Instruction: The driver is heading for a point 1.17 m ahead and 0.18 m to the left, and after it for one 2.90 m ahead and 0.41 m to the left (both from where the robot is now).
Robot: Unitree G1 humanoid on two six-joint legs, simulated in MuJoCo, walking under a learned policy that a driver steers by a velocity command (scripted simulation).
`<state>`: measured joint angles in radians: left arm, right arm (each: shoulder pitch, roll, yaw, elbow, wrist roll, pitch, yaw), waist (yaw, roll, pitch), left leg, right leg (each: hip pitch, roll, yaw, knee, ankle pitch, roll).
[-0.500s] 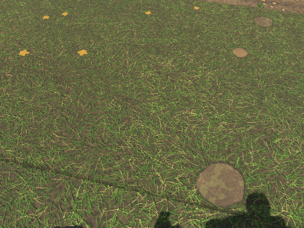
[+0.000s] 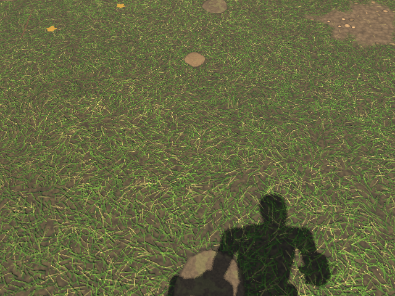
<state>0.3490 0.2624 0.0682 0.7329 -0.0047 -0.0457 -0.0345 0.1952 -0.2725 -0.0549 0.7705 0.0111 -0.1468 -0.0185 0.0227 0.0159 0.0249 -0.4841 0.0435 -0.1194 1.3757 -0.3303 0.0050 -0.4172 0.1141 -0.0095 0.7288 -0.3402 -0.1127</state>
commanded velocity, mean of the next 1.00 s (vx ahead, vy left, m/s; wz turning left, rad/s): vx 0.97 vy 0.00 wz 0.39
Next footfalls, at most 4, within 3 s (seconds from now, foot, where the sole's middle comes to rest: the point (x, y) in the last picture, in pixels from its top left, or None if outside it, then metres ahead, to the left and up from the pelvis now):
0.40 left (193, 283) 0.56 0.07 -0.91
0.70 right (233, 190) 0.96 -0.09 -0.91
1.22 left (127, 158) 1.26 0.44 -1.08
1.58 right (145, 100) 1.69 0.39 -1.08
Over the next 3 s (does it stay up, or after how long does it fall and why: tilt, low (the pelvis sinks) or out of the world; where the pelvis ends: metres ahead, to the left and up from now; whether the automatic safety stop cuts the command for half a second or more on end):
stays up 2.76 0.44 -0.48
